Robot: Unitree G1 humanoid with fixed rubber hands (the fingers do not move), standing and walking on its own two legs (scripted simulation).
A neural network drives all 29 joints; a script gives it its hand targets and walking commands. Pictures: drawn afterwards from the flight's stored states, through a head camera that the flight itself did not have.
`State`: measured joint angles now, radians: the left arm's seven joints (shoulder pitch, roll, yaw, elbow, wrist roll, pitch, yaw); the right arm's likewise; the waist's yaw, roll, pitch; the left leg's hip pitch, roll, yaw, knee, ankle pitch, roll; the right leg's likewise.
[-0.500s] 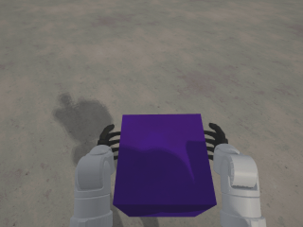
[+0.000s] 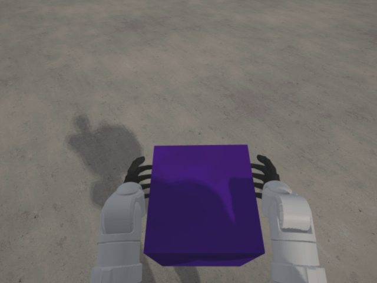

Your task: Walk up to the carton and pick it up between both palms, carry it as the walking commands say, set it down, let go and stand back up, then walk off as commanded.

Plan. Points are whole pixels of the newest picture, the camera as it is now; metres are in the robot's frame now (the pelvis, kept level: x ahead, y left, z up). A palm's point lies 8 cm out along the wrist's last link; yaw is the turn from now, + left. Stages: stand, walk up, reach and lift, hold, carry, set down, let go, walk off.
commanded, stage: carry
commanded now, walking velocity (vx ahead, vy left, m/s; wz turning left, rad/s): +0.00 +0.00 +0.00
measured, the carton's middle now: (200, 211) +0.28 +0.00 -0.02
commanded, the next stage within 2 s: hold in 1.10 s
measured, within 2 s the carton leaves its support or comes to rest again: neither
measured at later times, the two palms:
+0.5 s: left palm (135, 188) +0.29 +0.14 +0.06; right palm (269, 187) +0.29 -0.14 +0.06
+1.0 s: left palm (138, 188) +0.30 +0.14 +0.06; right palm (271, 186) +0.30 -0.15 +0.06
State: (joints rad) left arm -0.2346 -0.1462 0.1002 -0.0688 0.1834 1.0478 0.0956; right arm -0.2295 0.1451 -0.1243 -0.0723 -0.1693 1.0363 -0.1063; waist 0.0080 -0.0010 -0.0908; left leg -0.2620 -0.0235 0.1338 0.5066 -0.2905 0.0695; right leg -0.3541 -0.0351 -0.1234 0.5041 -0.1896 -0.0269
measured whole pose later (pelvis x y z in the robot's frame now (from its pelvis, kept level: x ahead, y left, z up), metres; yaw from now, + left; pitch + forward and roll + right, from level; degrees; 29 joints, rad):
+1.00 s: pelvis +0.01 -0.01 +0.00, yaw +0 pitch +2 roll +0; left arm -0.20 -0.14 0.11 0.04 0.18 0.87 0.10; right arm -0.19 0.14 -0.11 0.04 -0.17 0.87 -0.10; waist 0.00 0.00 -0.11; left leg -0.23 -0.02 0.13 0.49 -0.31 0.06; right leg -0.33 -0.03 -0.13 0.51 -0.22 -0.03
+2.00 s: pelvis -0.02 -0.02 +0.00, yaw +8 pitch -8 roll -1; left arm -0.38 -0.19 0.26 0.39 0.32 0.70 0.02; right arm -0.34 0.17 -0.30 0.32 -0.31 0.74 -0.03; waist -0.05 0.01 0.02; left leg -0.10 -0.04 -0.01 0.47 -0.24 0.05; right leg -0.12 0.03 -0.02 0.43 -0.17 -0.02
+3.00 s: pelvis -0.05 -0.03 -0.06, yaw +8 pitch +21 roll +0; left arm -0.61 -0.19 0.44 0.60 0.33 0.24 0.06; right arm -0.56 0.22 -0.49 0.50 -0.35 0.26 -0.06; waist -0.03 0.02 -0.02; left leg -0.97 -0.06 0.01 0.95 -0.34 0.04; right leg -1.01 0.01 -0.02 0.92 -0.28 -0.03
